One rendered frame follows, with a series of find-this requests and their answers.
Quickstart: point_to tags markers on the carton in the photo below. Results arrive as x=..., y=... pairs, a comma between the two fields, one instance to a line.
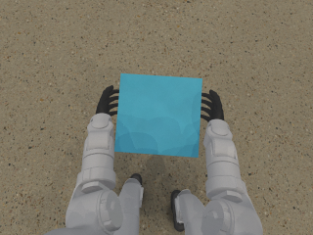
x=158, y=115

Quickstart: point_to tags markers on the right robot thigh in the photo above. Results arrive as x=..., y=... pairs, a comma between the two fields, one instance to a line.
x=189, y=208

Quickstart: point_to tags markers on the right robot hand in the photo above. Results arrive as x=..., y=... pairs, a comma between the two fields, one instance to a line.
x=215, y=111

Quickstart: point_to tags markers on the right robot shin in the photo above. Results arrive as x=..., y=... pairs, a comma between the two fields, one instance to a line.
x=186, y=191

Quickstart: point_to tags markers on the left robot hand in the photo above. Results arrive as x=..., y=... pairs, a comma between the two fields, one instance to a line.
x=104, y=105

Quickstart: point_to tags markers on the robot right upper arm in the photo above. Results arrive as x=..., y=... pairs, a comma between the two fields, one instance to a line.
x=224, y=217

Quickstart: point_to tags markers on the robot right forearm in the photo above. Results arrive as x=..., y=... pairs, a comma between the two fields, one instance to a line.
x=222, y=164

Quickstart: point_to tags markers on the robot left upper arm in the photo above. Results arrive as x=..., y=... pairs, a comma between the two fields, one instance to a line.
x=95, y=213

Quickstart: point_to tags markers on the robot left forearm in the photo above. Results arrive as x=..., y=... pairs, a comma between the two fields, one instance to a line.
x=97, y=160

